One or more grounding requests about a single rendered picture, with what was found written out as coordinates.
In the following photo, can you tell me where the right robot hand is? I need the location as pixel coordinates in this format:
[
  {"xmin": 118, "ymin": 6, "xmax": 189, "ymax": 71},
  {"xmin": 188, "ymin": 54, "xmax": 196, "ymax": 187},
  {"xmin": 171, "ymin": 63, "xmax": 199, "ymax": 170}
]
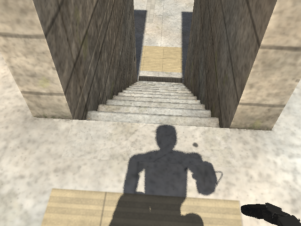
[{"xmin": 241, "ymin": 202, "xmax": 301, "ymax": 226}]

